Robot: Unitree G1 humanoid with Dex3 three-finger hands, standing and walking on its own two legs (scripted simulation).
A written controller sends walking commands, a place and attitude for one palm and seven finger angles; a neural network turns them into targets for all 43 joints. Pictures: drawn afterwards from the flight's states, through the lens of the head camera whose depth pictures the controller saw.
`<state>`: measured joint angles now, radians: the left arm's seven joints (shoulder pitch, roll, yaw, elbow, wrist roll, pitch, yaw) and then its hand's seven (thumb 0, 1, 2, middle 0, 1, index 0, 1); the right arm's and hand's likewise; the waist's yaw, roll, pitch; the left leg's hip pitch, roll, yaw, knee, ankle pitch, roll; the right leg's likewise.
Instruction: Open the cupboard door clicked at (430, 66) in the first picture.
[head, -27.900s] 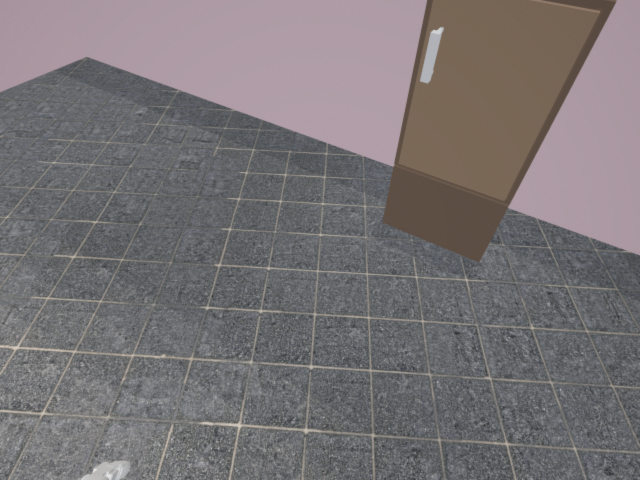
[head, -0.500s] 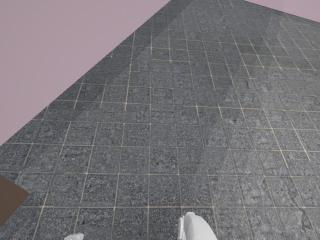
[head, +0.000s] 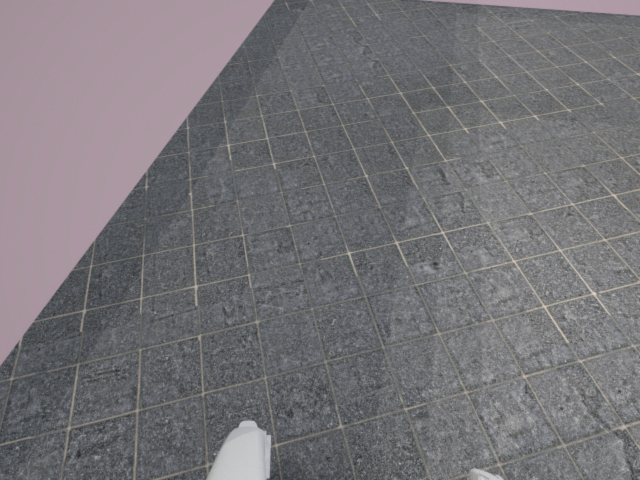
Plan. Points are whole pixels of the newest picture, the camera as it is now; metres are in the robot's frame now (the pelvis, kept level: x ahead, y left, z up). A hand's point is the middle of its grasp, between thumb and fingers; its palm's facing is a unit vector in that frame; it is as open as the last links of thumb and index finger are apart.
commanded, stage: walk to a spot facing it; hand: left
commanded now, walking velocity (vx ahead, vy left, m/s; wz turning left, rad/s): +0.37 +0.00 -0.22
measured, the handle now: out of the picture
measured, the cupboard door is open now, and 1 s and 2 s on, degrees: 45 45 45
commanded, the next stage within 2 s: turn to face it in 0.58 s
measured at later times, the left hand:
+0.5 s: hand (211, 350) +0.33 +0.22 -0.17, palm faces -0.12 -0.98 -0.16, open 7.4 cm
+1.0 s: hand (302, 241) +0.56 +0.08 -0.16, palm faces -0.25 -0.95 -0.18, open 7.2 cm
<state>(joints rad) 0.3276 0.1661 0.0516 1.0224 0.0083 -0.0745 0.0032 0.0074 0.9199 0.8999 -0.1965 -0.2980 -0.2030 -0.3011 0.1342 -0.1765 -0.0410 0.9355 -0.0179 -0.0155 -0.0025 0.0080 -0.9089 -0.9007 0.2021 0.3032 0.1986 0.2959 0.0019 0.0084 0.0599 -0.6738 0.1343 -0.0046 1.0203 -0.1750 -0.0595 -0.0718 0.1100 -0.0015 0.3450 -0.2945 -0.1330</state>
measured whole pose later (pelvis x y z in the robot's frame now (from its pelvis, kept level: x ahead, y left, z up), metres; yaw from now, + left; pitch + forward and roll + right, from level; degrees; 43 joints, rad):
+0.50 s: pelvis +0.25 +0.05 +0.00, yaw -12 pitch +0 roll -1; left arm 0.24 0.18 0.08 0.99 0.03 0.00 -0.02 0.01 0.91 0.90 -0.19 -0.30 -0.20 -0.30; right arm 0.34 -0.18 -0.03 1.04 -0.02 -0.07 -0.04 0.00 -0.93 -0.90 0.20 0.30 0.20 0.30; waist 0.03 -0.03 0.06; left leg -0.12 0.01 0.24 0.41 -0.29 0.07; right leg -0.70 -0.08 0.01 1.23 -0.15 0.02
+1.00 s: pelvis +0.40 -0.04 +0.00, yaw -13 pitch +1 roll +1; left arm 0.10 0.13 0.03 0.96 0.00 -0.04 0.03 -0.02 0.94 0.90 -0.20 -0.30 -0.21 -0.30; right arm 0.29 -0.12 -0.02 1.04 -0.01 0.04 -0.02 0.01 -0.91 -0.90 0.20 0.30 0.20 0.30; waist -0.07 0.00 0.05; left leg -0.49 0.10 0.01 1.07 -0.40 -0.06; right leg -0.24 0.00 -0.22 0.46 -0.25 -0.11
